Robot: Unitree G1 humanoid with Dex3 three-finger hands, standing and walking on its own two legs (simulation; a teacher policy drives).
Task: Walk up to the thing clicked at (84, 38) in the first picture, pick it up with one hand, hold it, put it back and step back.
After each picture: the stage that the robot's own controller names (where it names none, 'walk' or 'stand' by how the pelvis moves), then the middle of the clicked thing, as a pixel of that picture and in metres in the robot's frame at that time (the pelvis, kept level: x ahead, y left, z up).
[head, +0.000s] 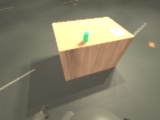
stand; (86, 36) +0.87 +0.08 -0.02
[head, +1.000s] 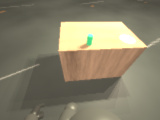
walk; (89, 39) +0.80 +0.06 +0.00
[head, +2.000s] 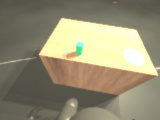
walk; (79, 48) +0.56 +0.16 +0.00
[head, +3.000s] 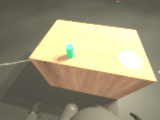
stand; (70, 51) +0.52 +0.18 +0.01
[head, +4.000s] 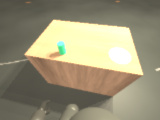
stand; (61, 48) +0.56 +0.27 +0.00
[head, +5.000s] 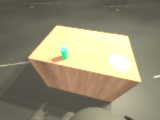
stand; (64, 53) +0.56 +0.25 -0.03
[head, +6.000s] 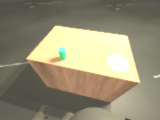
stand; (62, 53) +0.55 +0.27 -0.03
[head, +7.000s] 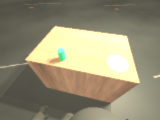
stand; (61, 54) +0.54 +0.28 -0.03
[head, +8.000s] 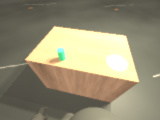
rise first; (61, 54) +0.54 +0.28 -0.03
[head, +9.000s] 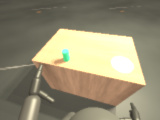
rise first; (66, 55) +0.54 +0.27 -0.02
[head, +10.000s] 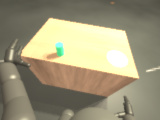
go down; (60, 49) +0.55 +0.25 -0.01
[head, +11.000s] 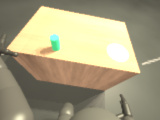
go down; (55, 43) +0.54 +0.25 +0.03
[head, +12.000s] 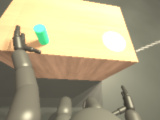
close in; (42, 35) +0.54 +0.27 +0.06
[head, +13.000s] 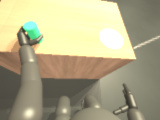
close; (34, 33) +0.55 +0.28 +0.07
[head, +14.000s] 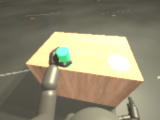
lift; (65, 57) +0.34 +0.16 +0.20
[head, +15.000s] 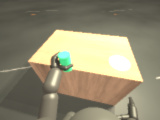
hold; (65, 61) +0.33 +0.16 +0.16
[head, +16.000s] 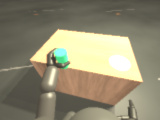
hold; (62, 59) +0.33 +0.18 +0.18
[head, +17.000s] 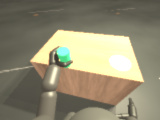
hold; (65, 58) +0.33 +0.16 +0.19
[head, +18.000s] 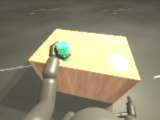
crouch; (63, 51) +0.39 +0.18 +0.18
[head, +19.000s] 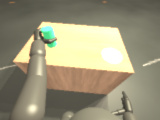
lower; (49, 37) +0.49 +0.24 +0.19
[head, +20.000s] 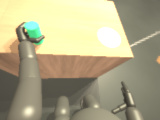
lower; (35, 33) +0.54 +0.26 +0.07
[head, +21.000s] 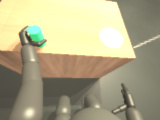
lower; (37, 37) +0.52 +0.26 +0.07
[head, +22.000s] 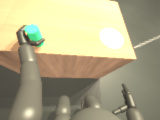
lower; (35, 36) +0.52 +0.27 +0.07
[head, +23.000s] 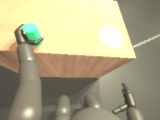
lower; (34, 35) +0.53 +0.27 +0.07
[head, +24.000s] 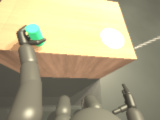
open; (36, 36) +0.53 +0.27 +0.07
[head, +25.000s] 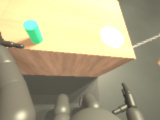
sink last; (34, 33) +0.53 +0.27 +0.07
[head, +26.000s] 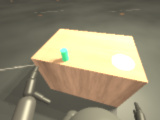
sink last; (64, 54) +0.53 +0.27 +0.02
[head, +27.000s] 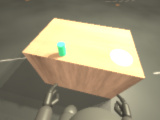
stand; (61, 49) +0.53 +0.26 +0.03
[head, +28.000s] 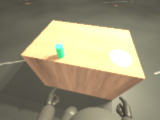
stand; (60, 51) +0.52 +0.26 +0.03
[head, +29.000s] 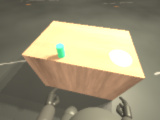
stand; (60, 51) +0.53 +0.26 +0.03
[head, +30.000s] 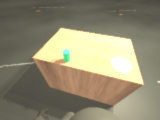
stand; (66, 55) +0.54 +0.24 -0.02
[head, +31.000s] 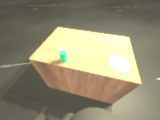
stand; (63, 56) +0.52 +0.26 -0.03
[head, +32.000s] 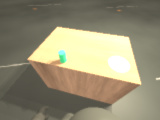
stand; (62, 56) +0.52 +0.26 -0.03
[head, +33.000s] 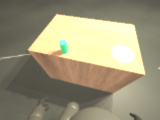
walk; (64, 46) +0.56 +0.25 -0.02
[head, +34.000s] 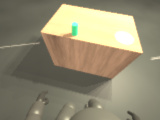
walk; (74, 29) +0.78 +0.20 +0.00
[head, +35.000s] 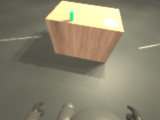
stand; (72, 15) +1.12 +0.33 +0.00
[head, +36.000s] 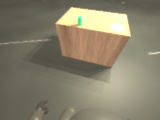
stand; (79, 20) +1.16 +0.22 -0.01
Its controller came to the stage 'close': yes
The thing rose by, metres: 0.22
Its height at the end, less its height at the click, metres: +0.00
